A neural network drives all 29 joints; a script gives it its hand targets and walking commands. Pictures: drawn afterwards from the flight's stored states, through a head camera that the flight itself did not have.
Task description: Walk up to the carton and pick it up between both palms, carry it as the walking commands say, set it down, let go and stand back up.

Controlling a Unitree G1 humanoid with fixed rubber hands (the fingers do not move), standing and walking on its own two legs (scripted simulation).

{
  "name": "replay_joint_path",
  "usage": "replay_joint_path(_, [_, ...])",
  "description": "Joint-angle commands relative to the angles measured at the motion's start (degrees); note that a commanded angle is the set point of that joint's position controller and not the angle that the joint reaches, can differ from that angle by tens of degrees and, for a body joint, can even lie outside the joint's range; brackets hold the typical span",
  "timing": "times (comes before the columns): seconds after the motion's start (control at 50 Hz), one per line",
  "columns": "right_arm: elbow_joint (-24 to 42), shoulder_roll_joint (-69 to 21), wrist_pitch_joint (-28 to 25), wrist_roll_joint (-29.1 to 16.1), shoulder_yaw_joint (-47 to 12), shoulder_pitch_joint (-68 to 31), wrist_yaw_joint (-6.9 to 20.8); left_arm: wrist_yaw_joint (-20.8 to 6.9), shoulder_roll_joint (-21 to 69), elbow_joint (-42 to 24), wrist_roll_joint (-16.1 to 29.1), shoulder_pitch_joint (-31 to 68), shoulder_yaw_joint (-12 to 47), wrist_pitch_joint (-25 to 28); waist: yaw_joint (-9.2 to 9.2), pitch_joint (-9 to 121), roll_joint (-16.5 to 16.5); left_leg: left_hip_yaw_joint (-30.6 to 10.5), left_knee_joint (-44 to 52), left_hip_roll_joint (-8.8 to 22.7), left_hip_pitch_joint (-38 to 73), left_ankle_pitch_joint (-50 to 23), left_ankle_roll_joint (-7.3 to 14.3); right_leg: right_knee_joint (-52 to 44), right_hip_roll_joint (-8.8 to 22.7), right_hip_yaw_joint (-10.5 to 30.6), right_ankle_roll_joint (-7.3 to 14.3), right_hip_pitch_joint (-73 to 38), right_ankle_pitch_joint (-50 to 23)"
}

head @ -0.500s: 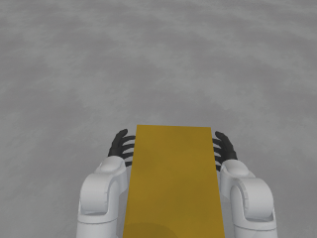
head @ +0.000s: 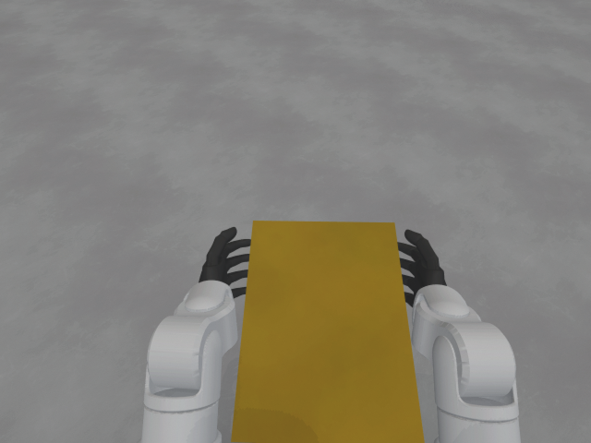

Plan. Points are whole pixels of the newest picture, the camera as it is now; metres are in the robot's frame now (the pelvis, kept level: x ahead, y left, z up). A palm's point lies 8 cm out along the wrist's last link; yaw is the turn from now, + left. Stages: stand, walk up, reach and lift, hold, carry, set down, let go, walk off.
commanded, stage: carry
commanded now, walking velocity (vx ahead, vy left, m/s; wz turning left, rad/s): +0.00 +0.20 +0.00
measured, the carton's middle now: (318, 346) +0.25 +0.00 +0.01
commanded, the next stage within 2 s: none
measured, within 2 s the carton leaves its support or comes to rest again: neither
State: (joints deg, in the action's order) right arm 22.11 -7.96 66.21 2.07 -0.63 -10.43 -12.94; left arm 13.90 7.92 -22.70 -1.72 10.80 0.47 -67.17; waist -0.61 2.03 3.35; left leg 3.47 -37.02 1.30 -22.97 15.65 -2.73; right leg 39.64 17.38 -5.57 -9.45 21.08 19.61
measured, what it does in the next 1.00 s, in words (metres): steps to the left: right foot, then left foot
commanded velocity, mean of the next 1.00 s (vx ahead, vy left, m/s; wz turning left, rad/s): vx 0.00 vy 0.20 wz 0.00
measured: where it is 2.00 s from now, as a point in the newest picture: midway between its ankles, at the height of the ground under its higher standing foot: outside the picture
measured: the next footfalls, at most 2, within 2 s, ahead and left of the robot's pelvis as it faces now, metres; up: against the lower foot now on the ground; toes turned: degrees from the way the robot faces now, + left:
right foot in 0.22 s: +0.02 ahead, -0.06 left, +0.00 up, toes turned -12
left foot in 0.64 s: -0.03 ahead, +0.26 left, +0.00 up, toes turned +7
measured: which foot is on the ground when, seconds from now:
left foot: down 0.00-0.24, up 0.26-0.62, down 0.64-0.96, up 0.98-1.00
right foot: up 0.00-0.20, down 0.22-0.64, up 0.66-0.94, down 0.96-1.00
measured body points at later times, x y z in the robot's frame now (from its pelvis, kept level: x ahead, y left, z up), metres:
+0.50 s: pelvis -0.06 +0.07 +0.03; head -0.04 +0.03 +0.47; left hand +0.23 +0.18 +0.12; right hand +0.23 -0.07 +0.11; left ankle -0.05 +0.24 -0.65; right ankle -0.01 -0.06 -0.71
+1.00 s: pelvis -0.13 +0.19 +0.01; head -0.12 +0.18 +0.46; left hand +0.16 +0.31 +0.11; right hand +0.16 +0.06 +0.09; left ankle -0.07 +0.26 -0.71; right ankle -0.15 +0.10 -0.72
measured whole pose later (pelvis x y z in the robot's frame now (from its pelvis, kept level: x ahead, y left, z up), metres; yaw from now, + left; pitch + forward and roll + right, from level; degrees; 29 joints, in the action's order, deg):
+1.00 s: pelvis -0.13 +0.19 +0.01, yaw -1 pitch +3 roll +0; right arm 20.0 -7.8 66.3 2.5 -1.3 -9.4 -12.7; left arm 13.0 7.9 -20.1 -1.5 10.0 0.1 -66.9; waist -0.2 3.7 -2.2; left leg 8.5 -36.2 -1.0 -25.8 16.1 3.3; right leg 34.0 2.1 -6.6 1.3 18.2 18.4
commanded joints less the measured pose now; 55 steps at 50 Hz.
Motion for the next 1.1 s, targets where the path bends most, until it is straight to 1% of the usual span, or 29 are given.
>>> replay_joint_path(0.0, [2.2, -53.9, -0.5, -12.1, -24.5, -11.5, 7.2, -8.9, 53.1, -7.0, 15.1, 16.3, 28.6, 0.1, 1.72, 19.2, -23.5, -17.8, 9.3, 18.2, 24.1, -55.6, 8.0, 23.1, -10.0, -2.7, 2.8, 12.4, 22.0])
replay_joint_path(0.04, [3.0, -56.0, -0.9, -12.1, -24.9, -13.8, 7.9, -9.7, 56.1, -6.1, 15.7, 19.3, 29.9, 0.4, 1.76, 18.4, -15.1, -13.4, 7.8, 17.0, 19.3, -49.9, 12.8, 33.1, -10.3, 3.2, 5.6, 12.7, 21.2])
replay_joint_path(0.08, [5.8, -57.9, -2.2, -12.9, -25.6, -16.4, 8.3, -10.3, 58.4, -6.9, 16.8, 20.7, 30.1, 1.1, 1.81, 18.0, -14.5, -10.6, 9.3, 14.7, 18.3, -39.4, 14.2, 27.4, -10.5, 2.8, 6.7, 13.4, 15.0])
replay_joint_path(0.14, [8.5, -59.2, -3.0, -14.0, -28.0, -18.0, 8.1, -10.2, 58.6, -8.0, 16.7, 19.2, 28.7, 2.3, 1.56, 19.8, -12.7, -8.7, 9.2, 12.8, 17.0, -31.6, 14.2, 10.4, -12.0, 0.7, 7.9, 5.5, 10.1])
replay_joint_path(0.18, [7.5, -58.5, -2.5, -13.9, -28.8, -16.6, 7.7, -10.0, 57.3, -7.1, 15.6, 16.1, 27.2, 2.2, 0.01, 20.3, -10.3, -5.9, 6.3, 10.6, 13.5, -28.1, 12.5, -8.3, -13.2, -1.6, 8.8, -3.9, -0.6])
replay_joint_path(0.2, [6.5, -57.8, -2.1, -13.6, -29.1, -15.8, 7.4, -10.0, 56.3, -6.5, 15.0, 15.2, 26.0, 1.9, -0.46, 19.9, -6.7, -3.7, 3.5, 8.7, 7.9, -22.1, 10.2, -16.6, -9.7, 0.0, 9.2, -11.4, -8.8])
replay_joint_path(0.22, [5.3, -57.1, -1.6, -13.2, -29.1, -15.4, 7.0, -10.2, 54.8, -5.1, 14.6, 13.8, 24.8, 1.5, -0.7, 18.7, 2.9, -2.4, -3.8, 5.2, -3.6, -6.0, 6.6, -20.6, -0.5, 11.0, 10.6, -20.6, -21.3])
replay_joint_path(0.24, [7.6, -56.0, -1.3, -13.8, -31.3, -17.8, 7.0, -9.9, 54.6, -3.3, 13.3, 12.6, 23.3, 2.2, -0.25, 18.3, 21.4, 0.2, -14.9, -0.9, -14.0, 17.1, 3.3, -21.0, 12.6, 27.7, 18.8, -22.2, -40.2])
replay_joint_path(0.26, [7.4, -56.4, -1.0, -14.1, -30.2, -18.0, 7.0, -9.9, 54.9, -5.2, 14.3, 13.2, 24.2, 1.9, 0.29, 18.4, 12.4, -5.8, -24.4, 1.8, -13.9, 17.0, 3.0, -19.2, 11.6, 24.4, 20.7, -20.6, -39.3])
replay_joint_path(0.3, [8.2, -57.6, -0.9, -15.3, -31.6, -20.4, 7.6, -10.3, 55.3, -5.7, 13.7, 14.6, 23.8, 2.2, -0.1, 16.8, 2.0, -6.0, -29.7, 2.9, -15.0, 10.0, 2.2, -18.4, 8.4, 16.9, 19.8, -18.4, -33.8])
replay_joint_path(0.32, [7.0, -58.5, -0.9, -15.7, -31.7, -20.1, 7.7, -10.2, 55.7, -5.4, 13.5, 14.6, 23.4, 2.4, -0.07, 16.2, 1.1, -5.6, -29.2, 3.5, -15.7, 6.8, 1.5, -17.4, 6.4, 14.1, 18.8, -19.2, -34.6])
replay_joint_path(0.42, [5.2, -58.2, -0.8, -14.7, -30.4, -19.8, 6.8, -10.3, 53.6, -6.7, 14.6, 16.1, 23.1, 2.5, -0.32, 15.6, 6.7, -1.1, -20.6, 1.8, -11.6, 6.4, -0.4, -18.5, 3.5, 9.2, 16.6, -17.4, -30.6])
replay_joint_path(0.5, [2.9, -57.1, 0.2, -13.2, -28.7, -17.2, 6.0, -10.0, 52.0, -6.2, 14.7, 15.6, 23.2, 1.4, -0.33, 16.0, 9.7, 1.2, -10.8, 0.6, -6.8, 7.8, 0.1, -18.3, 3.0, 7.4, 16.2, -15.1, -25.5])
replay_joint_path(0.58, [1.4, -55.5, 0.8, -12.3, -26.8, -15.6, 5.9, -9.3, 52.3, -5.1, 14.0, 16.0, 24.0, 0.6, 0.31, 17.2, 11.3, 3.6, 7.2, -0.7, 2.5, 5.8, 1.9, -14.6, 2.7, 6.4, 13.2, -11.0, -15.3])
replay_joint_path(0.6, [1.1, -55.2, 0.9, -12.2, -26.4, -15.5, 6.1, -9.0, 52.5, -4.9, 13.7, 16.2, 24.4, 0.5, 0.41, 18.5, 8.9, 5.1, 12.9, -1.4, 7.8, 4.0, 2.3, -10.7, 0.8, 5.2, 11.4, -8.8, -12.7])
replay_joint_path(0.62, [0.6, -54.9, 0.9, -12.2, -26.0, -15.6, 6.4, -8.9, 52.2, -3.9, 13.3, 15.8, 24.7, 0.3, 0.19, 17.8, 2.9, 1.8, 17.3, 1.7, 12.2, 2.0, 2.8, -4.5, -1.8, 2.6, 9.1, -3.5, -8.7])
replay_joint_path(0.64, [-0.2, -53.9, 0.9, -11.5, -24.5, -14.9, 6.7, -8.9, 52.4, -3.9, 13.2, 16.1, 25.7, 0.0, 0.87, 15.4, -12.2, -13.5, 21.5, 13.9, 14.7, -1.3, 6.5, 5.9, -8.1, -2.8, 5.3, 9.2, 3.4])
replay_joint_path(0.66, [0.0, -54.7, 0.4, -11.6, -23.8, -15.1, 7.0, -9.1, 53.4, -6.1, 14.1, 20.3, 27.5, 0.1, 1.63, 13.4, -22.2, -21.6, 21.8, 20.5, 11.8, -5.0, 12.0, 20.9, -13.5, -2.3, 5.4, 15.0, 17.4])
replay_joint_path(0.7, [3.1, -56.9, -0.7, -12.2, -24.0, -18.5, 7.7, -9.8, 57.3, -7.5, 16.3, 25.4, 30.6, 0.8, 1.82, 12.6, -16.2, -12.5, 19.9, 16.1, 7.5, -5.8, 12.7, 33.0, -12.3, 4.2, 7.5, 13.5, 14.2])
replay_joint_path(0.74, [5.5, -57.9, -2.0, -12.5, -24.1, -19.2, 7.8, -10.0, 58.4, -9.2, 17.7, 26.1, 31.8, 1.6, 1.74, 14.2, -13.8, -6.6, 17.6, 12.5, 11.1, -11.4, 12.7, 31.5, -12.5, 3.3, 7.1, 14.1, 7.8])
replay_joint_path(0.86, [4.3, -55.8, -1.5, -12.2, -25.5, -15.4, 6.9, -8.7, 54.3, -7.4, 15.4, 18.8, 28.5, 1.3, 1.58, 19.9, -12.3, -10.5, 15.5, 13.1, 18.6, -18.5, 15.8, 6.1, -14.1, 1.7, 8.3, 4.9, 11.0])
replay_joint_path(0.9, [3.4, -54.8, -0.8, -11.9, -26.2, -14.2, 6.6, -8.6, 53.2, -5.5, 14.4, 15.5, 26.6, 0.9, 0.51, 20.5, -10.3, -8.2, 12.5, 11.4, 17.4, -21.4, 14.3, -8.5, -15.1, -0.7, 8.6, -2.1, 4.7])
replay_joint_path(0.92, [2.6, -54.4, -0.5, -11.7, -26.3, -13.2, 6.5, -8.8, 53.0, -4.5, 13.8, 13.9, 25.7, 0.6, -0.15, 20.9, -8.5, -6.5, 10.7, 10.5, 13.9, -21.0, 12.6, -16.0, -13.0, -0.8, 8.5, -8.4, -2.6])
replay_joint_path(0.94, [2.2, -54.3, -0.5, -11.6, -26.6, -13.4, 6.2, -9.1, 52.8, -3.7, 13.8, 13.6, 24.9, 0.5, -0.38, 20.0, -4.3, -5.0, 7.2, 8.2, 6.8, -17.1, 9.7, -19.4, -7.8, 4.3, 9.3, -15.4, -6.5])
replay_joint_path(0.96, [4.0, -54.1, -0.5, -11.9, -28.1, -16.2, 6.2, -9.1, 52.6, -2.8, 13.2, 14.8, 23.8, 1.1, -0.65, 18.0, 13.0, 0.2, -1.4, 1.7, -7.8, 0.2, 4.6, -20.6, 5.8, 22.9, 14.8, -21.6, -25.5])
replay_joint_path(0.98, [5.5, -54.8, -0.7, -12.7, -28.5, -18.8, 6.4, -9.2, 54.1, -3.2, 13.3, 14.2, 24.0, 1.4, -0.55, 16.1, 16.6, -0.9, -12.4, 0.8, -13.6, 12.3, 3.3, -20.0, 10.9, 24.9, 20.0, -20.2, -38.5])
replay_joint_path(1.02, [6.9, -56.1, -0.8, -14.0, -29.6, -21.3, 6.8, -9.6, 54.9, -5.0, 13.9, 16.1, 24.5, 1.8, -0.25, 14.7, 3.6, -5.1, -21.4, 2.0, -15.2, 8.9, 2.5, -18.4, 8.1, 18.4, 20.0, -18.8, -39.6])
replay_joint_path(1.04, [6.4, -56.6, -0.9, -14.4, -30.1, -21.2, 6.9, -9.6, 54.8, -5.1, 13.6, 16.5, 24.3, 2.0, -0.14, 13.8, 1.9, -4.7, -20.2, 2.6, -16.1, 6.1, 1.9, -17.7, 6.0, 15.5, 18.8, -19.5, -39.4])
replay_joint_path(1.08, [5.7, -57.3, -1.1, -14.9, -30.1, -20.4, 7.2, -9.4, 54.8, -6.0, 13.7, 16.7, 24.3, 2.4, -0.11, 13.9, 3.9, -2.5, -17.3, 1.7, -13.5, 4.6, 0.5, -15.4, 3.0, 10.5, 17.1, -19.6, -41.3])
